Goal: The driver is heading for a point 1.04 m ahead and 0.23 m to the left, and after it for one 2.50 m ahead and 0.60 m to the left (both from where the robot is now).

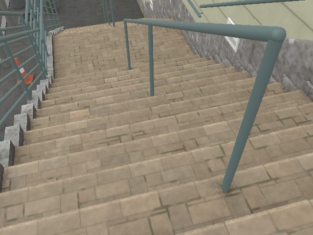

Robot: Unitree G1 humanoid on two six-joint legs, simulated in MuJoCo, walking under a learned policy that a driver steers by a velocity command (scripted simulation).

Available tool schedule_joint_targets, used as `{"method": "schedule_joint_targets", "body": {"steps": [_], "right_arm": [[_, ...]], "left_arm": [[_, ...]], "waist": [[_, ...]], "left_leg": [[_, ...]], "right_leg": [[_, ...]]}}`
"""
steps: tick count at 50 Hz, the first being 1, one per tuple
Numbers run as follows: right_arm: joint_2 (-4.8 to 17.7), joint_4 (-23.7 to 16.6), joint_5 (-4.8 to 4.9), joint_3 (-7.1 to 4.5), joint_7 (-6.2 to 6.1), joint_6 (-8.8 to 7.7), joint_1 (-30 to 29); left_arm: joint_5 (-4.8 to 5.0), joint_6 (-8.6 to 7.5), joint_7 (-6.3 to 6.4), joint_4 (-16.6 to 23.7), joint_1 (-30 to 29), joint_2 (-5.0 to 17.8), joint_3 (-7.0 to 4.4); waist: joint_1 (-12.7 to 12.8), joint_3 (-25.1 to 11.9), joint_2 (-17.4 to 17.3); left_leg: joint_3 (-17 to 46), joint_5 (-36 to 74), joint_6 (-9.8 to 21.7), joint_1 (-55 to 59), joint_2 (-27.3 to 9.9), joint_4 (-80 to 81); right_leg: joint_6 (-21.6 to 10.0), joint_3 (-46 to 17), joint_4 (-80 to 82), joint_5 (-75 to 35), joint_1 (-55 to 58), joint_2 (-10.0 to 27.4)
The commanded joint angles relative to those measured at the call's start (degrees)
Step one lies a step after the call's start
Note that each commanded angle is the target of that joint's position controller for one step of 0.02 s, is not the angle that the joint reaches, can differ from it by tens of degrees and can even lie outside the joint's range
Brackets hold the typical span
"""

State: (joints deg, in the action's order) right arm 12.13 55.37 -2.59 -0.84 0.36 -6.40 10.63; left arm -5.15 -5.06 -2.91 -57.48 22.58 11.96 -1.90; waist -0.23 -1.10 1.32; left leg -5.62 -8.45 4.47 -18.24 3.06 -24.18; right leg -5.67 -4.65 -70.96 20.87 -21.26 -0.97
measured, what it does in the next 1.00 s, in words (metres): walks ahead, turning left: right foot, then left foot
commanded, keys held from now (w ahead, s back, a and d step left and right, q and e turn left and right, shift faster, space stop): w+q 0.76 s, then w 0.14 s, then w+e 0.10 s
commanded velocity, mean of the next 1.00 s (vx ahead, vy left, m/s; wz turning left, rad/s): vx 0.50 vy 0.00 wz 0.39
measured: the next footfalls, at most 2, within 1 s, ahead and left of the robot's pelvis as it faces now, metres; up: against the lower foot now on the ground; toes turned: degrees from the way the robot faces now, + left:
right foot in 0.34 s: +0.36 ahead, -0.12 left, +0.00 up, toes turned +9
left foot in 0.86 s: +0.38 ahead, +0.17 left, +0.00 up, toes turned +31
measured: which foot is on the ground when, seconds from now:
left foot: down 0.00-0.36, up 0.38-0.84, down 0.86-1.00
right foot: up 0.00-0.32, down 0.34-0.88, up 0.90-1.00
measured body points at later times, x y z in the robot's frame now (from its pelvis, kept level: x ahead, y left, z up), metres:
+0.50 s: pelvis +0.26 -0.04 +0.01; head +0.27 -0.04 +0.46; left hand +0.30 +0.23 -0.11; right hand +0.37 -0.26 -0.13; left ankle +0.18 +0.09 -0.66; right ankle +0.32 -0.13 -0.74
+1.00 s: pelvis +0.43 +0.08 -0.04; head +0.43 +0.08 +0.41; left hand +0.37 +0.33 -0.17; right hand +0.54 -0.16 -0.18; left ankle +0.34 +0.14 -0.74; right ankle +0.46 -0.06 -0.67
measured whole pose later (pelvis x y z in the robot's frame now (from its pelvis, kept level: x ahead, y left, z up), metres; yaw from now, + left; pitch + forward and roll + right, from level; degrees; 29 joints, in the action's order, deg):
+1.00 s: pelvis +0.43 +0.08 -0.04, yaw +28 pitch +0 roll +1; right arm 12.9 55.6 -1.6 -4.2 1.0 -5.7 24.4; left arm -1.7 -4.2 -0.9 -53.1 16.9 13.0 -3.2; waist -1.2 -1.1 1.5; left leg -4.6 -29.7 2.1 -17.9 1.0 -47.5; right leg -2.1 -2.2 -74.1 27.8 -30.6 2.8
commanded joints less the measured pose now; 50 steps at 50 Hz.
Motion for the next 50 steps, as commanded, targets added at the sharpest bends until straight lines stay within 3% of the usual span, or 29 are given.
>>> {"method": "schedule_joint_targets", "body": {"steps": [1,4,5,6,7,8,11,16,17,18,19,20,21,23,30,32,34,38,39,40,41,42,43,44,45,46,47,48,50], "right_arm": [[-1.8,0.0,0.60,0.74,-0.59,-0.89,4.7],[2.1,-0.4,-0.22,-0.26,1.12,-1.92,5.9],[7.0,1.5,2.03,-1.84,0.53,-0.83,10.9],[6.8,1.6,2.53,-1.83,0.36,-0.30,12.3],[1.8,0.6,-1.38,-0.23,2.83,-1.04,10.6],[2.9,0.5,-1.28,-0.77,3.84,-1.38,11.5],[5.5,1.3,-0.41,-1.74,4.00,-1.41,16.0],[5.9,2.6,-1.11,-2.62,2.76,0.70,18.5],[4.8,0.7,-0.81,-2.33,2.85,0.43,15.6],[-1.7,-3.2,-1.03,-0.55,2.81,-0.53,16.9],[-1.7,-3.1,-0.61,-0.55,2.82,-1.00,14.6],[1.6,-3.1,-0.36,-1.67,2.15,-0.96,11.0],[1.8,-2.5,-0.46,-1.89,0.69,-0.59,9.8],[-1.5,-3.2,-1.86,-1.22,-0.26,0.02,9.3],[-2.1,-7.9,-1.07,-0.39,4.62,1.34,1.7],[-1.8,-6.2,-1.43,-0.05,5.92,2.03,7.3],[0.6,-6.9,-1.60,-0.67,6.48,2.52,7.4],[1.8,-12.1,-2.02,-0.94,5.00,1.60,-2.0],[4.6,-11.1,0.80,-3.04,1.78,4.99,-4.5],[4.1,-11.1,0.68,-2.59,0.78,6.49,-5.2],[0.8,-12.7,-2.36,-1.47,2.66,3.28,-0.3],[3.6,-9.7,-2.45,-3.43,2.82,1.65,9.5],[7.7,-4.8,-2.33,-5.84,2.53,-0.21,21.4],[11.5,0.1,-3.28,-7.60,1.07,-1.66,32.2],[13.7,0.6,-2.77,-6.50,0.15,-2.56,34.2],[11.2,1.7,-2.15,-6.31,1.21,-3.53,34.9],[7.7,2.1,-0.13,-5.22,2.51,-4.27,29.7],[12.0,0.6,4.29,-6.12,-0.04,0.36,22.3],[7.3,-1.7,1.26,-4.38,-0.32,2.56,15.1]], "left_arm": [[-0.97,0.01,1.16,6.5,-4.9,-1.0,0.44],[0.51,0.91,0.76,7.2,-6.1,0.1,0.94],[5.22,1.47,1.55,8.9,-7.4,1.3,0.23],[5.45,1.73,1.83,9.2,-9.3,1.1,0.65],[-0.16,2.00,0.70,8.8,-12.1,-2.6,2.82],[-0.44,2.46,0.39,9.8,-13.9,-1.8,2.51],[1.11,1.83,1.45,11.5,-19.2,3.4,1.21],[2.64,0.11,3.36,11.3,-20.6,5.4,-0.27],[3.55,-0.82,3.74,9.8,-13.7,8.7,-1.61],[2.67,-1.40,4.30,8.6,-2.3,12.3,-2.32],[2.01,-1.35,4.47,5.5,5.8,9.0,-1.86],[1.74,-2.12,4.83,5.8,1.0,8.0,-2.02],[2.28,-2.15,5.00,6.7,-4.5,5.4,-1.49],[3.22,-2.30,5.68,7.7,-6.9,-0.8,0.35],[-0.18,-2.84,4.91,4.0,0.9,2.2,-0.82],[-2.37,-2.62,4.74,2.6,2.3,2.0,-0.40],[-2.42,-2.82,4.03,2.3,1.8,1.2,0.55],[-1.26,-2.82,5.02,-0.4,6.0,2.1,1.48],[5.11,-1.84,3.66,0.3,7.9,10.1,-1.91],[5.53,-1.20,3.03,0.5,9.1,8.7,-1.74],[-1.89,-2.94,2.55,0.4,5.8,5.4,0.50],[-1.89,-3.21,2.29,2.6,-0.7,9.5,-0.85],[-1.71,-3.25,1.70,3.7,-4.9,13.5,-2.29],[-2.11,-2.72,0.93,4.1,-4.3,11.1,-2.41],[-0.89,-2.88,-1.41,6.1,2.1,-0.9,0.66],[3.43,-3.01,-1.20,12.3,-8.7,-1.4,0.45],[3.47,-2.10,-0.20,15.8,-15.7,1.0,-0.47],[5.53,-0.69,2.32,9.3,-9.8,7.2,-2.82],[4.49,3.04,3.62,6.4,-2.7,4.0,-2.57]], "waist": [[0.5,-1.0,-2.2],[1.3,1.7,-3.2],[3.5,5.5,-2.9],[2.7,5.4,-3.4],[-0.4,1.5,-4.4],[0.0,2.9,-5.3],[-1.3,1.1,-3.7],[0.2,-1.0,-4.9],[3.4,-6.3,-2.8],[6.6,-18.9,10.8],[9.4,-18.8,11.9],[7.9,-4.5,4.7],[5.1,0.1,3.0],[1.9,0.0,2.6],[1.9,0.1,2.1],[0.6,0.4,1.1],[-0.1,1.4,1.2],[3.0,2.7,1.6],[3.0,4.3,3.7],[4.1,4.6,3.5],[1.0,4.0,5.1],[-4.4,2.5,5.9],[-9.6,-0.3,-1.0],[-13.8,-3.9,-13.1],[-7.2,-15.6,-14.4],[-10.4,-3.8,-6.3],[-9.2,5.5,-10.3],[-3.9,9.4,-3.1],[0.7,10.1,-4.5]], "left_leg": [[19.9,9.7,12.7,9.6,-15.9,16.3],[13.7,11.3,12.8,1.4,-12.2,18.1],[13.9,13.2,9.8,-2.0,-12.6,15.5],[13.2,12.6,8.8,-3.8,-12.1,15.3],[13.2,13.4,11.8,-4.0,-11.1,16.6],[14.7,15.3,12.4,-2.6,-11.8,16.3],[18.3,24.7,12.3,8.1,-14.4,11.2],[20.1,25.6,6.4,13.2,-13.9,2.9],[17.6,22.8,3.2,4.3,-9.8,-4.9],[11.6,-0.4,-1.7,-12.5,1.0,-23.6],[10.2,-24.8,-2.1,-24.8,1.0,-37.1],[12.6,-20.6,-0.8,-28.3,-3.9,-44.7],[11.0,-17.0,-0.7,-25.4,-6.9,-45.7],[11.2,-12.6,-0.6,-19.2,-9.8,-40.9],[7.1,4.5,-1.0,-20.3,-11.1,-29.9],[8.8,12.2,-0.7,-18.0,-11.2,-36.9],[9.8,12.6,-0.1,-20.8,-11.5,-38.2],[7.2,2.9,-0.8,-24.5,-11.4,-39.2],[2.0,3.9,0.3,-23.5,-7.6,-35.1],[-0.5,1.5,0.7,-17.4,-6.2,-31.1],[1.1,-3.0,0.9,-3.3,-7.2,-32.0],[-2.5,-6.5,0.6,7.2,-2.0,-32.3],[-7.0,-4.7,1.4,19.4,3.0,-24.5],[2.4,8.5,7.8,32.1,-1.4,-13.3],[26.2,35.9,19.0,41.6,-16.1,-7.7],[34.4,35.8,20.0,33.3,-22.6,-1.8],[38.1,11.3,19.1,22.7,-26.1,-1.6],[35.6,16.1,13.8,18.6,-24.6,-2.6],[26.1,5.2,10.6,-0.4,-23.1,-3.7]], "right_leg": [[-0.9,-1.9,1.9,-0.9,-12.5,7.1],[2.5,3.1,17.2,-3.1,-10.1,6.9],[4.2,6.3,20.1,-10.6,-7.0,4.8],[5.0,6.3,23.8,-14.2,-5.3,4.8],[4.4,4.4,28.7,-16.0,-4.9,6.0],[4.3,4.6,30.7,-17.5,-4.6,5.2],[3.5,3.2,37.7,-19.6,-7.8,4.4],[-0.2,3.8,46.1,-21.3,3.5,3.9],[-4.6,1.8,42.4,-25.3,18.7,6.4],[-16.8,-15.5,47.1,-24.9,43.2,19.2],[-18.2,-30.9,55.2,-13.0,46.2,27.4],[-12.9,-26.4,57.9,-0.6,31.9,25.7],[-9.5,-18.2,59.9,1.7,21.8,23.2],[-7.5,-9.4,63.2,-7.4,16.1,20.3],[-8.9,9.6,63.1,-39.0,15.2,17.2],[-9.0,11.9,59.4,-38.4,11.8,17.6],[-9.1,13.0,57.0,-33.6,11.4,18.5],[-6.7,13.7,51.9,-30.5,16.7,19.8],[-3.1,15.8,46.3,-32.2,19.8,19.5],[-1.4,17.6,43.7,-36.4,16.6,18.3],[-3.7,16.2,45.9,-39.9,3.7,18.6],[-3.9,17.9,39.6,-39.8,-0.5,17.1],[-3.1,21.9,25.0,-36.4,-4.7,13.1],[0.0,19.8,-1.5,-6.7,-15.6,6.0],[1.1,8.6,-11.3,17.5,-22.7,0.1],[1.0,0.9,-11.4,16.5,-32.0,-1.2],[1.0,-1.2,-12.4,14.7,-41.5,2.7],[3.6,1.0,-7.4,9.4,-38.3,5.9],[4.6,-2.1,-0.7,-0.6,-23.7,6.0]]}}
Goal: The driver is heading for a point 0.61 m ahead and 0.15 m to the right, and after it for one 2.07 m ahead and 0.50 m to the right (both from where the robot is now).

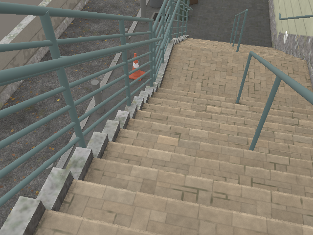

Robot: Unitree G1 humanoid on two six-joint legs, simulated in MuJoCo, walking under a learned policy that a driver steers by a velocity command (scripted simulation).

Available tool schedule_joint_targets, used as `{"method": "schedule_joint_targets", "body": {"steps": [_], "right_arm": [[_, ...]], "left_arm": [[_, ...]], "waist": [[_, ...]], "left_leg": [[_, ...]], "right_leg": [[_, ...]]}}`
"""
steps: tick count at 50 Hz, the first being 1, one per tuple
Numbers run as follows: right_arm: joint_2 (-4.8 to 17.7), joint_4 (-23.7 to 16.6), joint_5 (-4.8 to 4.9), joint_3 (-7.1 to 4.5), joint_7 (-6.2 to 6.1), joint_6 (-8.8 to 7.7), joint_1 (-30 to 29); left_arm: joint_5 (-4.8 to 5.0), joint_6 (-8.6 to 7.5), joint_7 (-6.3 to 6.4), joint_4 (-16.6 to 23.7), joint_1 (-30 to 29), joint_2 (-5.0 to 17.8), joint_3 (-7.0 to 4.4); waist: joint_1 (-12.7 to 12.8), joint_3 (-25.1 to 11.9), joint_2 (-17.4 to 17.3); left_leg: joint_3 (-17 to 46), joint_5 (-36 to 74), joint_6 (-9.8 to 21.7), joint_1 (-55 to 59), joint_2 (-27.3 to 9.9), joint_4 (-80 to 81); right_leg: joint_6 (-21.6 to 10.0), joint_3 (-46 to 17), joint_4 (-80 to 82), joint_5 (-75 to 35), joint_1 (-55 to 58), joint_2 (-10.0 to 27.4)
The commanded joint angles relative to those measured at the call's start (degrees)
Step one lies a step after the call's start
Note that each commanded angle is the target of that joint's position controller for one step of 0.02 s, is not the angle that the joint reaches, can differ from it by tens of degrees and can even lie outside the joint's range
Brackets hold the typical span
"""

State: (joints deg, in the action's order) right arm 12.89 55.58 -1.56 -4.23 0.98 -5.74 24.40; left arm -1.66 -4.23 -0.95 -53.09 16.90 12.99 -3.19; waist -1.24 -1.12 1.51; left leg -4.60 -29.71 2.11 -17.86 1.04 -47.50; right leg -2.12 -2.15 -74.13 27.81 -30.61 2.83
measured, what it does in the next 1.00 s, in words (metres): goes down, turning right: right foot 0.17 m lower, then left foot 0.17 m lower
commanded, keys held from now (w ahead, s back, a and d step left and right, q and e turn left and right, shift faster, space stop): w+e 0.70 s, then w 0.04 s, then no key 0.26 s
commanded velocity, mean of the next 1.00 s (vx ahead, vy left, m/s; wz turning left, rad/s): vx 0.45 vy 0.00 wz -0.37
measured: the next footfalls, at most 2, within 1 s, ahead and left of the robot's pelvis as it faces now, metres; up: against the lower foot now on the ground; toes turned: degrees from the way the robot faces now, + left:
right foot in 0.26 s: +0.22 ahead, -0.12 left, -0.17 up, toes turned -9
left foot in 0.68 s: +0.52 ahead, +0.02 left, -0.33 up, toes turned -18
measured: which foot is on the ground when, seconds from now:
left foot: down 0.00-0.26, up 0.28-0.66, down 0.68-1.00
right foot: up 0.00-0.24, down 0.26-0.70, up 0.72-1.00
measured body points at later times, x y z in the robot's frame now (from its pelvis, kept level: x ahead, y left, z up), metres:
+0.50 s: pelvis +0.25 -0.05 -0.16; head +0.26 -0.04 +0.29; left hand +0.23 +0.15 -0.32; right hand +0.35 -0.29 -0.27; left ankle +0.38 +0.09 -0.80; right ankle +0.18 -0.11 -0.86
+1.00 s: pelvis +0.47 -0.04 -0.33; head +0.49 -0.04 +0.12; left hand +0.67 +0.12 -0.46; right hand +0.32 -0.20 -0.47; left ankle +0.48 +0.03 -1.03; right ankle +0.53 -0.21 -0.96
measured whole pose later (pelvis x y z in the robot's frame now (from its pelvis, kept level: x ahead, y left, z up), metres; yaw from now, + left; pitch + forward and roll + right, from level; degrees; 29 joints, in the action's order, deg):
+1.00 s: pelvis +0.47 -0.04 -0.33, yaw -25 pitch +3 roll +3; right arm 9.1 57.8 -4.7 2.6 2.6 -7.0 29.1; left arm -4.2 -3.8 -6.8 -48.0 13.8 13.6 0.0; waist -2.8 -1.9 3.8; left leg -10.5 -25.3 4.7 -21.7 2.5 -43.7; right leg 1.1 -2.2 -68.0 -4.7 -49.9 4.8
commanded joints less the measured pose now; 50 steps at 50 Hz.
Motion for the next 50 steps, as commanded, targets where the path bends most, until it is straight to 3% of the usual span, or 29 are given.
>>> {"method": "schedule_joint_targets", "body": {"steps": [1,4,5,8,10,12,13,14,15,16,17,19,20,22,24,26,27,30,33,34,35,36,37,39,41,42,44,47,50], "right_arm": [[4.9,-2.1,0.06,-0.26,-0.89,1.65,0.2],[4.8,-2.9,2.19,-0.04,-1.82,-1.58,-7.4],[-3.0,-6.5,-8.72,4.43,-0.74,-3.84,-9.3],[0.1,-1.3,-5.17,5.01,-0.35,-2.56,3.4],[5.0,1.7,-2.83,4.89,-0.83,-0.55,10.2],[10.0,2.3,-3.84,3.71,0.88,1.19,9.1],[10.0,1.5,-6.32,3.86,2.46,1.95,4.0],[0.8,3.8,-6.64,5.40,4.38,1.94,14.7],[-0.7,-0.4,-4.97,6.13,5.58,1.14,10.9],[4.9,-6.9,-2.51,4.61,4.57,-0.63,-5.1],[6.8,-13.8,-0.64,4.18,2.65,-2.32,-10.6],[5.8,-10.9,-3.14,4.84,-0.65,-1.30,-8.3],[3.7,-7.2,-3.79,4.79,-1.17,-0.14,-5.2],[-1.9,-9.0,-3.93,6.14,-1.05,2.16,-6.2],[-2.6,-8.0,-4.36,6.92,-0.12,1.95,0.4],[2.4,-12.4,-6.41,6.50,-0.33,1.59,-17.7],[2.1,-12.8,-5.16,6.91,-0.57,1.65,-22.1],[-0.2,-15.6,-3.88,7.13,1.56,2.56,-18.2],[5.9,-13.3,-2.06,4.38,0.80,2.24,-5.6],[11.8,-8.4,-0.95,1.61,0.49,1.26,6.0],[13.9,-4.5,-3.24,-0.18,0.76,0.59,18.1],[17.4,-6.7,-4.41,-0.13,2.54,0.47,14.2],[16.3,-7.1,-5.15,-0.66,4.05,1.75,13.0],[4.3,-6.0,-4.51,2.87,4.41,1.29,3.9],[-4.8,-5.6,-4.71,5.42,2.17,-0.72,-2.2],[-3.7,-3.8,-3.84,5.07,0.86,-2.17,-1.2],[-0.8,-3.2,-3.53,5.22,-0.32,-3.87,-0.2],[7.8,-3.4,-3.93,4.17,0.82,-3.19,-4.5],[7.4,-5.6,-1.79,5.43,2.06,-2.68,-9.5]], "left_arm": [[0.73,3.93,1.34,1.8,3.2,2.0,-1.23],[0.70,4.91,-1.73,4.1,-0.5,-0.6,-0.49],[-6.74,1.22,-3.23,2.0,3.5,-8.7,3.95],[-4.93,0.05,-3.35,4.8,-3.2,2.6,0.95],[-4.36,0.37,-2.70,5.3,-7.7,4.2,1.32],[-3.41,0.07,-1.32,2.5,0.8,4.7,0.89],[-2.81,-0.59,-1.11,-2.3,17.1,8.5,-1.25],[-3.60,0.12,-1.66,-5.3,29.2,14.2,-3.03],[-2.86,-0.12,-2.45,-6.5,32.8,16.6,-3.58],[-4.04,-1.16,-2.30,-5.6,29.4,15.0,-3.56],[-2.36,-2.47,-2.78,-2.1,17.0,12.2,-2.17],[-5.19,-3.30,-3.14,-1.3,4.4,-4.7,4.50],[-4.48,-3.20,-2.54,1.0,-2.4,-5.6,5.53],[-2.15,-3.42,-1.53,-1.4,3.0,0.7,4.44],[-3.53,-4.63,-1.43,-0.2,4.9,4.8,4.08],[-1.50,-5.69,2.45,-4.2,19.8,-3.3,5.82],[-1.05,-5.65,3.11,-4.4,21.7,-5.0,6.30],[-3.67,-2.57,-0.28,-0.5,15.3,4.5,4.53],[-3.24,-2.06,-1.90,2.6,10.1,5.1,4.24],[-3.49,-1.65,-3.55,3.4,8.2,6.6,4.25],[-2.33,-2.21,-5.69,1.0,16.0,0.6,4.92],[-0.31,-2.57,-6.24,0.2,29.6,-5.0,5.38],[-0.61,-1.88,-6.27,4.7,23.2,1.4,4.55],[-1.64,0.34,-2.79,6.9,11.2,1.2,4.73],[-2.32,1.36,-2.41,5.5,12.9,-1.3,5.29],[-3.24,1.72,-3.40,5.1,12.5,-2.4,5.32],[-3.25,1.52,-5.13,4.6,7.9,0.0,4.16],[-2.66,0.81,-6.56,3.4,9.8,1.5,3.41],[-2.61,-0.03,-5.64,4.0,9.3,5.1,1.29]], "waist": [[2.9,9.4,-5.3],[7.2,6.0,-5.2],[4.9,6.7,-6.5],[1.7,8.1,-2.7],[-1.8,10.3,-0.6],[1.1,8.5,0.2],[9.1,3.5,4.3],[8.0,-12.7,17.3],[10.0,-16.6,10.9],[13.7,-5.0,1.9],[9.5,0.3,5.6],[0.5,7.5,-10.0],[-1.7,10.2,-8.4],[-2.3,3.2,0.2],[-4.7,1.6,-3.0],[8.3,-0.1,-2.4],[10.4,1.2,-3.0],[5.1,3.3,2.4],[-2.5,6.5,0.2],[-7.2,2.6,-1.2],[-7.8,-8.7,-10.7],[1.6,-17.9,-16.3],[-4.0,-15.5,-10.4],[-1.0,0.1,1.8],[5.9,8.0,0.7],[5.8,8.4,-5.4],[1.8,4.4,-3.3],[7.1,-2.7,-3.4],[8.9,-3.3,-4.0]], "left_leg": [[21.0,22.5,11.8,-7.2,-19.1,20.3],[4.2,-3.6,3.2,-27.7,-8.6,16.9],[-1.5,-2.1,4.2,-28.8,-8.5,11.1],[1.5,-6.2,5.7,-22.4,-10.7,6.3],[8.5,-1.5,6.0,-1.9,-14.4,0.1],[9.0,14.9,6.6,4.3,-14.0,-11.2],[5.5,23.6,5.2,-0.8,-10.9,-29.6],[-0.1,-6.9,-0.4,-17.4,-1.3,-64.0],[5.2,-14.4,-3.3,-36.2,3.4,-74.3],[5.9,-12.5,-3.3,-48.5,1.6,-69.1],[12.0,-6.4,-3.6,-59.0,-1.8,-63.9],[19.0,16.4,0.3,-46.8,-11.9,-36.1],[15.7,26.9,-0.3,-30.6,-13.8,-20.7],[7.4,25.1,-2.3,-16.7,-9.8,-22.2],[2.5,31.9,-3.7,-7.0,-6.1,-24.2],[9.9,48.3,-4.8,-37.5,-9.6,-2.0],[9.6,56.9,-4.4,-33.4,-9.8,12.2],[0.5,48.1,-2.5,1.3,-2.8,9.8],[2.6,40.9,0.2,13.5,-2.9,27.4],[2.4,46.1,3.4,24.3,-5.5,29.3],[8.9,63.5,12.8,42.4,-14.3,14.1],[18.6,95.2,22.2,51.4,-26.0,1.7],[35.3,68.0,26.7,48.1,-30.9,11.9],[29.8,24.2,17.9,21.8,-27.4,22.3],[17.6,28.0,11.8,-3.8,-18.3,26.8],[13.6,31.4,10.5,-10.0,-14.6,26.2],[7.4,34.4,11.9,-16.9,-12.2,26.6],[6.3,51.7,7.9,-16.9,-11.9,16.0],[4.5,54.3,3.9,-17.5,-12.1,10.0]], "right_leg": [[0.6,-1.0,3.5,-13.6,-8.3,0.4],[-1.4,3.4,26.0,-56.8,19.3,-4.5],[-2.9,-2.0,29.8,-68.1,17.2,2.2],[-0.7,5.1,31.8,-50.2,19.6,-0.5],[-1.3,2.9,49.1,-42.8,8.6,2.6],[-2.6,6.2,57.1,-41.3,17.7,0.9],[-5.2,8.1,57.1,-43.2,34.4,-1.2],[-18.5,-0.4,36.5,-73.0,60.2,5.3],[-25.0,-17.3,37.0,-73.4,70.9,10.3],[-21.7,-18.8,40.2,-66.0,63.7,11.3],[-24.6,-33.0,45.1,-31.2,54.0,18.4],[-19.3,-26.8,50.5,-23.3,21.2,16.8],[-21.2,-20.5,54.2,-27.5,-0.1,13.6],[-20.4,-16.5,50.5,-24.8,-10.2,4.5],[-17.4,-11.8,39.7,-29.1,-18.9,-0.6],[-13.2,-16.4,26.7,-15.2,15.2,-0.3],[-11.5,-15.3,22.7,-8.7,13.0,-2.4],[-13.4,-20.0,25.4,1.3,-17.4,-4.2],[-11.1,-24.6,12.6,-2.2,-10.4,-5.3],[-8.1,-22.6,-2.4,-9.5,-8.8,-6.4],[-3.6,-15.0,-29.4,-0.2,-18.5,-11.8],[-2.4,-7.1,-54.5,16.6,-34.7,-12.6],[0.0,-7.9,-57.2,12.4,-47.4,-11.1],[0.4,-9.9,-42.5,-9.2,-49.3,-1.7],[-1.3,-7.9,-17.9,-25.0,-33.3,5.7],[-1.7,-3.6,-15.2,-25.9,-29.1,5.0],[0.0,0.3,3.7,-38.4,-17.5,3.8],[2.7,-0.9,2.4,-40.0,-6.2,2.7],[5.0,0.9,3.7,-29.0,2.6,1.1]]}}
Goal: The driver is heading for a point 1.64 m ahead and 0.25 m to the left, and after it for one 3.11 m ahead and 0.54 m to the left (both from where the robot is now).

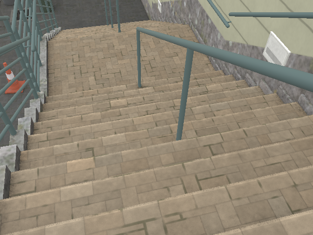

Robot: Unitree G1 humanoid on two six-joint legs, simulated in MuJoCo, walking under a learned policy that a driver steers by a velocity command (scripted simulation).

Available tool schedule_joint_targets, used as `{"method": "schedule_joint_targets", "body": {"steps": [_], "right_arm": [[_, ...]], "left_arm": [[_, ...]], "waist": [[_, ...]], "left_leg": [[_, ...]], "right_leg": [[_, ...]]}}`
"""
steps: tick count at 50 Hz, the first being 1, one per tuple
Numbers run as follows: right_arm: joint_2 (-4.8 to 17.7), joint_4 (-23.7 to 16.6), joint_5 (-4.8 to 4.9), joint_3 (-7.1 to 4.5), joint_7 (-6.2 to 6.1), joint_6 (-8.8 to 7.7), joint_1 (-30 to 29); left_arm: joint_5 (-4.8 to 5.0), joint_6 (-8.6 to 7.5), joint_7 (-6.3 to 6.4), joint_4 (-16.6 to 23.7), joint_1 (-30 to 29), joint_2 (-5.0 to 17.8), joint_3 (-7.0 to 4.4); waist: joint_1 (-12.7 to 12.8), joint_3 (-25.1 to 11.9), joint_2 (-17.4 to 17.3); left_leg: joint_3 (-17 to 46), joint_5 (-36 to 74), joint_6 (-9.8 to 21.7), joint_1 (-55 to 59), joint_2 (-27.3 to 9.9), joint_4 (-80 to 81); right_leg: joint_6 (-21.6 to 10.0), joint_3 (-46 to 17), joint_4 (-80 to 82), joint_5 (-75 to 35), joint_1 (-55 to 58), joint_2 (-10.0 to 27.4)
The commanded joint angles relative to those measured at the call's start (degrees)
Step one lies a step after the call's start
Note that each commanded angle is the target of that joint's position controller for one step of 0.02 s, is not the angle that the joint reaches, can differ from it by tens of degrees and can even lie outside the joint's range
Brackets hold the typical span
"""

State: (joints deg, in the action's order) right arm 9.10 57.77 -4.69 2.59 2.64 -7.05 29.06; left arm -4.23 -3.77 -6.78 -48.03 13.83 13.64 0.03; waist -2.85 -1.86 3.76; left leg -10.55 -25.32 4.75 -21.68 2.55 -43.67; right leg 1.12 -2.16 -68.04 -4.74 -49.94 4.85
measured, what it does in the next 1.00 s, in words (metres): steps on the spot: right foot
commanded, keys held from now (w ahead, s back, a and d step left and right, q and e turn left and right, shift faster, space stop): no key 1.00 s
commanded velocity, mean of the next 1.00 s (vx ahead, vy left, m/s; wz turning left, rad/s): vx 0.04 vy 0.00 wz -0.04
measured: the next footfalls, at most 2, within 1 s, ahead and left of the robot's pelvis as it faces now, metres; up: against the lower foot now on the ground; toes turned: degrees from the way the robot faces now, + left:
right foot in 0.04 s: +0.10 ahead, -0.13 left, +0.00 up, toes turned -2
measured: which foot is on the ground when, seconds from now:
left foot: down 0.00-1.00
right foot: up 0.00-0.02, down 0.04-1.00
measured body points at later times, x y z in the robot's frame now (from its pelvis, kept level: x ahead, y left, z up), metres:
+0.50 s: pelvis +0.03 -0.01 +0.02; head +0.03 +0.00 +0.47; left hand +0.13 +0.23 -0.12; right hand +0.08 -0.26 -0.12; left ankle -0.03 +0.07 -0.70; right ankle +0.06 -0.13 -0.70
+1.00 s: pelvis +0.01 +0.00 +0.03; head +0.02 +0.01 +0.48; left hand +0.05 +0.22 -0.13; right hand +0.02 -0.22 -0.12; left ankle -0.03 +0.07 -0.70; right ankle +0.06 -0.13 -0.70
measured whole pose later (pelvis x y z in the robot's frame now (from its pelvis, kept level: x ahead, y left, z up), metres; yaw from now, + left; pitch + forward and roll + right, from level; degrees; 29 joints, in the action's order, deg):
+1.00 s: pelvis +0.01 +0.00 +0.03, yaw -1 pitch -1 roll +0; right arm 8.8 60.3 -1.2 -3.7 6.2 -4.0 17.8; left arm -1.2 -2.0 -3.7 -65.5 11.7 9.3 -3.2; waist 0.1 1.9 1.1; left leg -8.1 -18.6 3.5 -6.7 1.3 -26.3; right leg 0.7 1.0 -28.0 10.9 -15.8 1.7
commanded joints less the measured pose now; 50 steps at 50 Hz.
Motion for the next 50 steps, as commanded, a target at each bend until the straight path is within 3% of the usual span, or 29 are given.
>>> {"method": "schedule_joint_targets", "body": {"steps": [1,2,3,4,5,6,7,8,9,10,12,15,16,17,19,21,25,30,31,32,34,36,38,42,50], "right_arm": [[12.0,-8.2,2.00,-1.61,0.80,-0.95,-14.9],[12.6,-8.4,3.51,-2.19,1.37,-0.35,-14.2],[11.7,-8.6,5.35,-2.56,2.03,0.51,-13.5],[13.7,-7.1,7.03,-4.28,2.03,0.87,-1.0],[15.1,-6.5,6.12,-5.60,0.91,0.98,2.0],[15.0,-7.8,5.38,-5.62,0.85,1.23,-4.1],[14.6,-9.6,4.69,-6.33,-0.22,0.85,-5.0],[14.3,-8.6,4.88,-6.41,-0.03,0.96,-6.0],[11.2,-7.8,5.26,-5.63,1.02,1.34,-7.2],[10.8,-7.7,5.34,-5.85,1.31,1.25,-8.8],[13.0,-7.3,5.00,-6.80,1.86,0.98,-10.1],[12.9,-7.8,4.84,-7.32,2.05,1.49,-14.6],[6.6,-6.2,4.64,-5.03,-1.22,5.98,-8.8],[6.8,-6.5,4.99,-4.82,-2.61,8.08,-9.7],[8.0,-7.6,4.82,-4.58,-3.27,9.98,-12.5],[9.5,-7.7,4.32,-4.61,-3.39,10.39,-13.0],[8.5,-6.5,3.94,-3.82,-3.16,9.43,-12.2],[6.7,-4.4,4.04,-3.02,-3.14,8.11,-11.5],[11.8,-3.8,2.86,-5.38,0.94,6.21,-9.9],[11.5,-2.9,2.37,-5.69,2.95,4.78,-10.0],[6.9,-1.4,3.17,-5.55,4.16,3.39,-9.3],[5.4,-0.9,3.41,-5.65,3.97,2.84,-10.0],[5.3,-0.1,3.34,-6.02,3.69,2.81,-8.9],[5.6,0.7,3.66,-6.70,3.59,2.73,-8.0],[4.6,1.9,3.56,-7.48,3.50,2.69,-6.9]], "left_arm": [[0.09,-0.94,0.84,-1.7,13.7,5.5,-2.84],[1.24,-1.50,1.54,-1.2,10.3,6.1,-3.24],[2.33,-2.21,2.17,-1.5,8.9,5.7,-2.70],[4.89,-2.10,2.90,-0.9,3.2,9.1,-3.15],[4.94,-1.62,2.93,0.7,-1.2,9.7,-3.20],[4.75,-1.65,3.27,1.4,-2.6,8.7,-3.36],[5.00,-1.28,2.97,2.0,-3.8,9.3,-3.47],[4.23,-0.97,2.31,1.4,-4.1,7.4,-2.91],[4.53,-0.98,2.02,0.8,-4.4,5.7,-2.36],[4.84,-1.00,1.91,0.5,-3.4,6.5,-2.52],[4.70,-0.72,1.78,-0.7,-1.3,7.5,-2.88],[4.39,-0.23,1.71,-0.8,-3.3,7.3,-2.65],[5.07,2.82,5.65,-2.8,0.0,1.0,-1.07],[5.36,4.34,7.33,-2.8,0.1,1.5,-0.76],[4.64,6.11,8.38,-2.8,-2.2,3.0,-0.88],[4.44,6.76,8.40,-3.7,-3.2,4.9,-1.33],[4.95,6.97,8.03,-6.5,-4.8,4.6,-1.47],[4.95,6.58,7.60,-10.5,-4.7,2.8,-1.25],[1.43,5.02,4.06,-9.4,-5.8,5.0,-2.64],[0.78,3.89,2.62,-10.0,-6.0,5.5,-3.44],[1.79,2.53,2.09,-12.0,-2.3,2.9,-3.73],[2.68,1.63,2.18,-12.6,-3.0,2.0,-3.87],[3.08,1.35,2.26,-13.1,-3.3,0.9,-3.69],[3.09,1.41,2.64,-14.6,-1.6,0.7,-3.72],[3.04,1.37,3.11,-16.9,-0.1,-0.2,-3.75]], "waist": [[11.1,-2.8,-8.1],[9.4,-1.8,-8.0],[8.3,-3.4,-3.4],[-0.2,-6.7,0.5],[-2.0,-8.0,-0.8],[0.2,-7.3,-6.4],[-1.6,-7.9,-1.7],[-1.7,-4.0,-1.9],[-0.9,-1.1,-3.1],[-0.2,-1.1,-4.2],[0.9,-1.5,-4.6],[1.7,-2.3,-3.7],[0.8,-6.1,-5.0],[1.6,-4.2,-4.5],[2.0,-2.0,-3.6],[2.1,-0.4,-3.3],[2.3,4.2,-2.1],[2.7,4.3,-3.4],[2.2,10.6,-4.2],[2.5,9.1,-4.3],[3.3,8.2,-4.7],[3.2,6.3,-4.1],[2.9,5.0,-4.0],[3.1,4.9,-4.5],[2.8,5.3,-3.8]], "left_leg": [[10.1,50.0,0.7,-12.5,-13.6,4.0],[13.3,51.5,0.3,-6.0,-15.7,4.0],[13.3,50.0,-0.8,-1.7,-14.5,1.5],[11.5,43.1,-3.8,1.6,-10.0,1.4],[10.6,39.3,-4.9,1.7,-8.9,3.0],[9.9,38.0,-3.0,1.9,-9.5,2.8],[8.2,31.2,-4.1,2.2,-8.5,3.0],[5.6,21.0,-5.1,4.0,-7.1,4.3],[5.7,18.2,-5.5,5.5,-6.7,5.9],[6.3,24.4,-5.8,8.4,-7.0,6.4],[6.2,30.0,-4.7,10.1,-6.7,7.7],[5.6,27.9,-5.1,11.3,-5.8,9.0],[7.3,38.6,-2.6,15.4,-8.9,8.3],[7.3,40.5,-2.1,15.2,-8.9,8.5],[7.4,33.1,-1.9,13.3,-8.7,10.4],[8.3,23.6,-1.4,12.5,-8.3,12.5],[10.0,14.5,-1.5,10.8,-9.1,18.6],[11.1,14.6,-2.0,13.0,-9.7,24.4],[7.2,3.4,-2.1,10.2,-5.4,26.8],[8.6,0.1,-1.5,8.4,-6.0,27.9],[8.4,-2.1,-1.5,7.9,-6.2,28.5],[7.9,2.6,-2.2,9.5,-6.1,26.8],[7.2,10.4,-2.5,11.5,-5.7,25.2],[6.8,19.1,-2.6,13.1,-5.3,23.6],[6.9,20.5,-2.4,12.9,-5.2,22.5]], "right_leg": [[2.3,2.0,-0.3,8.3,25.2,-1.7],[2.8,0.5,8.7,12.0,23.0,-1.1],[1.3,0.9,20.1,5.8,27.2,-0.5],[-3.6,-3.1,24.0,-7.4,31.5,0.0],[-7.2,-3.5,24.5,-6.1,34.3,-0.9],[-6.9,-2.3,26.3,-3.9,33.7,-1.5],[-8.9,-4.1,26.1,-0.5,33.2,-1.1],[-8.3,-5.8,29.5,4.3,28.0,-0.6],[-5.8,-4.8,31.5,6.6,25.3,-0.6],[-3.9,-2.5,30.5,4.2,24.8,-1.5],[-3.0,-0.7,30.0,2.3,26.8,-2.5],[-3.4,0.4,31.7,-0.4,28.9,-2.2],[-4.0,-1.6,30.0,-12.7,32.9,0.3],[-4.0,-1.5,30.7,-14.7,33.4,0.7],[-4.5,-2.0,33.5,-10.7,34.9,1.0],[-4.8,-2.2,36.0,-3.9,35.7,1.2],[-4.5,-3.2,41.8,4.4,36.3,1.7],[-3.3,-2.8,47.0,8.2,39.9,1.7],[-3.0,3.7,45.5,20.1,33.3,-4.8],[-2.2,4.3,45.3,19.6,35.4,-4.9],[-2.4,3.7,45.9,20.3,36.5,-3.8],[-2.8,3.1,45.7,18.2,35.8,-3.4],[-3.2,3.1,45.4,15.7,35.2,-3.4],[-3.1,3.4,44.5,13.2,34.2,-3.2],[-2.7,3.5,43.2,12.9,33.1,-3.0]]}}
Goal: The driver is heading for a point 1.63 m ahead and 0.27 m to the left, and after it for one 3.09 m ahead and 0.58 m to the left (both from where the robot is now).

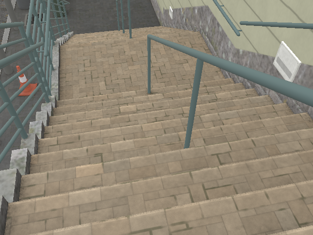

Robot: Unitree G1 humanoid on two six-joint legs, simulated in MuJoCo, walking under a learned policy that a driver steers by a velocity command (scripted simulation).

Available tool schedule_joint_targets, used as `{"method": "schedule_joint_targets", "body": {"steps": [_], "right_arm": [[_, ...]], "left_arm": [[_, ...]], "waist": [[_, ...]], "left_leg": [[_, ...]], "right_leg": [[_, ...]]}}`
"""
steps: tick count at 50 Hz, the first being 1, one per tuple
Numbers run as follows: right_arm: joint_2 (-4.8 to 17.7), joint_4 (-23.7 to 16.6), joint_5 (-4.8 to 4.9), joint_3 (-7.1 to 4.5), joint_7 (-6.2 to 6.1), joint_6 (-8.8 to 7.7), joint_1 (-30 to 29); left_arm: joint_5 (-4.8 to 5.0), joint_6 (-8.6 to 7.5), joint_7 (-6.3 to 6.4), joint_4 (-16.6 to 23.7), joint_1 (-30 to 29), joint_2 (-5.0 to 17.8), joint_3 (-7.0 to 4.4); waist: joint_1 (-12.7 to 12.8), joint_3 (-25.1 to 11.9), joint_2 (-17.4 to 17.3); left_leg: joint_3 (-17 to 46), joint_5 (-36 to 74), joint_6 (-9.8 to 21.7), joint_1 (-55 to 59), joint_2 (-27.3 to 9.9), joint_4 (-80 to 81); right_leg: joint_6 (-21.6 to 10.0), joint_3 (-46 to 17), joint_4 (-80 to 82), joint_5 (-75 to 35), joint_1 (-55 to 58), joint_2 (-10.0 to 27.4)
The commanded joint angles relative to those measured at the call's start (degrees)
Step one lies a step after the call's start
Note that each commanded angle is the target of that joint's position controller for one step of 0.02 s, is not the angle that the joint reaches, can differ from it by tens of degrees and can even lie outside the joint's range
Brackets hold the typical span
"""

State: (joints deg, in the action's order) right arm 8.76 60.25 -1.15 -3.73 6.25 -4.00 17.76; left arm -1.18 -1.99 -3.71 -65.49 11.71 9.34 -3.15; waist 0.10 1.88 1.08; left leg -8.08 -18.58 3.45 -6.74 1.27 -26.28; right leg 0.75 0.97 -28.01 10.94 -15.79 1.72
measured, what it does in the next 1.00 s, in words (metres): goes down: right foot, then left foot 0.17 m lower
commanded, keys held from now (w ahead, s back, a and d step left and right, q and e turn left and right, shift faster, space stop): no key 0.20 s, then w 0.52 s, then w+q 0.28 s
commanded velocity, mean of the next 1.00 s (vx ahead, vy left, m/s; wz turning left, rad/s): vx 0.29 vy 0.00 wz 0.07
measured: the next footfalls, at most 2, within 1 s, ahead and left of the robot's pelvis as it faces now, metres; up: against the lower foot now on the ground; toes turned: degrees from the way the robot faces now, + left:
right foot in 0.54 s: +0.11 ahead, -0.15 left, +0.00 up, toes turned -1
left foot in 0.92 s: +0.33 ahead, +0.06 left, -0.17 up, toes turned +5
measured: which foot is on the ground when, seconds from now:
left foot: down 0.00-0.52, up 0.54-0.90, down 0.92-1.00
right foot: down 0.00-0.26, up 0.28-0.52, down 0.54-0.92, up 0.94-1.00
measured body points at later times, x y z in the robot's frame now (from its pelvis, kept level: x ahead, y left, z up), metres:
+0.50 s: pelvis +0.06 -0.03 -0.02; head +0.06 -0.05 +0.43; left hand +0.14 +0.22 -0.16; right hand -0.05 -0.26 -0.17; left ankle -0.04 +0.07 -0.74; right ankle +0.08 -0.14 -0.71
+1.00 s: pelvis +0.31 -0.03 -0.17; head +0.31 -0.03 +0.28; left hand +0.26 +0.19 -0.32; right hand +0.33 -0.27 -0.32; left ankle +0.29 +0.05 -0.90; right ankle +0.17 -0.17 -0.65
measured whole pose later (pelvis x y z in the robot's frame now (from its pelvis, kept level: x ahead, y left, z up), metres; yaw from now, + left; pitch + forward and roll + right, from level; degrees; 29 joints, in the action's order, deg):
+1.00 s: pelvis +0.31 -0.03 -0.17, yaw +5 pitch -1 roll +1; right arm 12.7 58.9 -4.8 -2.8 3.4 -5.9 20.2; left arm -5.1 -4.9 -5.1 -59.5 24.1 10.0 -0.3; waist -0.9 0.5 0.3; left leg -0.7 -17.0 4.7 -11.5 4.3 -27.7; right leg -1.0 -3.1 -105.3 38.7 -27.0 -2.0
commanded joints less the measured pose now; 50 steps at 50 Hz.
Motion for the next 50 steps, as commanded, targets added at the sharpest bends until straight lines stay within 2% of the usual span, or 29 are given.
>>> {"method": "schedule_joint_targets", "body": {"steps": [1,10,11,12,13,16,20,23,24,26,27,28,29,30,31,32,33,35,37,38,39,42,44,45,46,47,48,49,50], "right_arm": [[4.7,-0.4,0.02,-1.20,-0.13,-0.39,4.3],[3.1,1.3,0.13,-1.26,-0.23,-0.39,5.1],[4.6,1.8,-0.15,-1.93,-0.55,-0.33,6.7],[7.1,2.1,-1.18,-3.04,-1.22,-0.34,8.2],[7.0,0.0,-2.53,-2.01,-5.90,2.73,6.6],[8.3,1.4,-0.72,-2.32,-8.12,3.92,13.2],[8.2,1.2,-1.11,-2.11,-8.17,2.87,12.2],[7.8,0.2,-1.25,-1.40,-7.59,1.99,10.9],[0.3,2.3,-5.94,0.98,-5.80,-0.52,12.5],[8.4,-0.3,-5.56,-0.85,-4.09,-3.07,1.6],[11.9,-2.2,-5.17,-2.41,-2.02,-3.74,-5.0],[7.7,-3.5,-5.06,-2.53,-1.52,-3.92,-4.8],[0.1,-4.0,-2.66,-0.80,-2.04,-4.29,4.4],[3.0,-7.7,-1.84,-0.19,-2.68,-3.62,-4.3],[7.2,-7.6,-3.33,-1.16,-3.72,-2.81,-6.0],[5.8,-5.9,-3.96,-0.35,-4.76,-1.92,-0.3],[9.6,-6.4,-0.83,-2.12,-7.08,1.01,-2.6],[6.6,-5.7,0.79,-1.06,-6.16,2.26,-3.4],[2.8,-4.7,0.49,0.82,-3.90,3.11,-1.2],[-2.8,-3.2,-6.10,4.39,-1.89,1.00,5.7],[0.4,-5.8,-6.30,3.54,-2.08,0.33,2.8],[8.8,-9.9,-4.04,1.74,-2.49,0.34,-7.0],[9.1,-8.6,-3.00,1.53,-2.80,0.21,-7.0],[9.2,-3.9,-2.29,1.14,-3.23,-0.21,3.8],[11.7,1.9,-3.56,-0.40,-3.88,-1.10,20.9],[14.7,4.6,-4.67,-1.18,-4.00,-0.35,32.4],[18.8,3.6,-4.46,-2.34,-3.27,-1.18,32.6],[21.1,2.6,-3.23,-3.77,-3.01,-2.61,27.3],[16.0,1.6,-3.12,-2.19,-2.55,-2.96,17.9]], "left_arm": [[-0.07,-0.42,0.12,0.3,2.1,3.6,-0.54],[-0.40,-0.44,0.38,-1.2,2.1,2.6,-0.61],[-0.67,-0.39,0.62,-1.3,2.8,3.7,-1.05],[-1.46,-0.46,1.18,-0.9,3.0,5.8,-2.02],[-0.46,2.15,4.31,1.4,-1.5,3.9,-0.83],[0.02,3.49,5.67,5.4,-9.1,4.9,-1.25],[-1.25,2.35,4.12,3.9,-4.6,4.2,-1.41],[-1.14,2.58,3.50,3.1,-1.8,4.6,-1.40],[-5.11,-2.24,1.75,3.0,10.2,2.0,-0.87],[-5.62,-5.63,0.38,-1.5,29.5,4.1,-2.65],[-5.82,-6.23,0.87,-3.0,36.2,5.0,-2.92],[-6.81,-5.53,1.23,-5.0,44.0,7.3,-1.79],[-6.20,-6.08,-0.92,-3.8,43.0,8.3,-0.80],[-4.35,-6.34,-1.78,-1.6,31.6,9.4,-0.88],[-3.34,-5.54,-1.59,1.5,21.6,6.5,0.35],[-3.49,-4.93,-1.21,3.6,13.4,4.1,1.27],[-1.86,-3.58,3.74,4.4,10.4,10.2,-0.61],[-0.71,-4.52,6.36,3.7,7.4,6.9,0.02],[1.77,-4.93,7.34,3.4,7.8,5.8,0.34],[-6.05,-7.52,4.71,6.9,9.6,1.5,3.06],[-7.33,-8.05,3.94,4.8,12.9,0.2,3.22],[-4.20,-7.00,3.58,1.3,24.3,2.4,3.48],[-3.15,-5.24,3.20,1.9,24.0,8.2,2.05],[-4.71,-3.81,2.02,3.2,19.6,10.9,1.29],[-6.78,-3.05,-0.49,3.8,17.5,10.6,1.34],[-6.70,-2.35,-2.96,2.4,23.5,4.2,1.88],[-4.52,-3.21,-3.57,8.7,17.0,2.1,2.81],[-2.28,-5.03,-2.47,18.1,4.0,5.3,2.32],[-2.12,-5.02,-1.09,18.7,1.7,7.9,1.27]], "waist": [[-0.2,1.5,-1.1],[-0.1,1.4,-0.9],[-0.6,1.4,-1.5],[-1.6,2.8,-3.3],[-2.9,1.2,-6.2],[-6.3,9.9,-6.5],[-3.0,8.2,-5.9],[-0.6,7.2,-4.6],[1.2,8.6,0.1],[12.1,4.9,3.7],[18.0,3.8,9.2],[17.5,-4.6,12.5],[10.2,-3.0,7.9],[8.6,10.7,6.8],[5.3,7.5,-1.9],[0.3,4.9,-4.2],[-3.7,6.2,-5.0],[-6.0,6.6,-1.3],[-6.9,4.4,2.6],[-4.4,10.3,8.4],[-4.1,9.6,4.6],[0.8,9.0,-0.3],[2.1,6.1,0.2],[-1.6,4.0,-1.6],[-8.5,1.8,-7.6],[-9.2,-13.2,-18.1],[-8.5,-13.6,-9.6],[-12.7,-3.7,-7.6],[-7.3,0.7,0.9]], "left_leg": [[4.4,13.9,-1.1,-2.2,-3.9,5.0],[4.5,14.5,-0.6,-3.0,-3.7,3.9],[5.2,7.0,0.7,-2.9,-4.2,5.1],[7.7,-6.9,4.0,-3.9,-6.1,7.4],[13.1,-15.2,4.4,0.8,-9.9,8.0],[24.9,-23.0,10.2,2.1,-19.2,15.8],[22.1,-9.2,11.4,1.4,-18.8,12.1],[15.2,-0.6,10.1,-5.8,-16.4,6.5],[14.1,-6.4,11.8,-16.5,-17.5,2.0],[3.5,-1.1,11.6,-34.2,-8.8,-19.0],[1.6,-0.3,10.8,-41.0,-1.7,-39.3],[13.3,-19.1,9.3,-43.8,9.0,-63.7],[25.7,-14.7,9.7,-53.5,11.7,-61.3],[24.5,-9.4,8.6,-66.9,5.3,-64.1],[23.5,-3.8,7.3,-63.9,2.4,-65.2],[21.5,1.9,5.5,-57.8,-0.3,-64.0],[22.6,4.2,0.6,-43.4,-2.3,-47.4],[16.1,25.4,-2.2,-23.7,-0.3,-34.9],[6.6,44.3,-3.5,-4.2,2.5,-24.7],[10.5,49.3,-1.6,-8.6,-5.4,-20.2],[6.0,45.3,-1.9,-1.0,-3.1,-21.1],[7.1,26.2,-1.3,-8.9,-4.2,-9.1],[6.5,18.5,0.0,-12.1,-3.7,7.1],[6.2,23.5,1.0,-4.2,-3.8,13.4],[3.2,30.7,3.5,11.7,-1.5,14.1],[15.4,61.8,17.5,39.0,-12.3,-5.7],[27.1,71.1,21.3,46.4,-15.9,-9.1],[42.7,40.3,26.1,46.0,-23.5,-3.7],[43.3,18.9,22.2,33.0,-24.8,0.5]], "right_leg": [[-2.3,0.4,3.0,-2.8,-1.0,0.2],[-2.2,0.7,1.9,-3.6,-0.6,0.0],[-2.6,1.3,1.2,2.0,-1.1,-0.5],[-3.2,1.9,-1.2,11.9,-3.1,-1.4],[-3.4,3.4,-5.9,12.5,-7.0,-1.6],[-4.5,1.9,-15.5,17.2,-21.8,1.0],[-4.3,0.3,-22.6,8.0,-20.3,3.5],[-3.7,3.1,-27.1,5.5,-13.9,1.9],[-5.3,-0.7,-35.4,4.5,-4.3,0.3],[-6.0,7.9,-26.2,5.2,20.1,-5.2],[-8.6,-2.0,-8.3,12.0,26.3,-2.1],[-17.4,-26.3,-3.4,2.1,30.7,5.8],[-26.7,-44.6,3.6,-0.8,28.2,16.7],[-28.5,-49.5,6.4,12.7,18.0,21.9],[-26.9,-47.1,3.6,19.2,11.3,19.0],[-26.1,-38.9,-0.4,15.4,0.5,17.4],[-17.2,-30.3,-3.2,2.5,-5.9,16.7],[-11.4,-16.3,-6.5,14.0,-23.4,6.8],[-8.9,-6.0,-7.5,23.5,-34.2,1.6],[-10.8,-2.5,-8.7,22.8,-35.9,1.2],[-10.9,-3.0,-10.5,26.0,-38.2,0.7],[-13.1,-9.8,-17.5,18.2,-16.3,8.2],[-14.2,-13.4,-27.6,-1.4,2.9,8.2],[-13.4,-12.7,-37.1,-9.9,5.1,7.5],[-11.6,-8.3,-55.1,-15.0,-2.9,2.9],[-5.3,-1.3,-87.8,20.5,-24.9,-5.4],[-2.2,-1.4,-94.1,30.9,-43.7,-8.0],[1.6,-6.9,-89.5,29.9,-65.8,-6.1],[-0.8,-10.5,-79.5,20.8,-64.8,-0.8]]}}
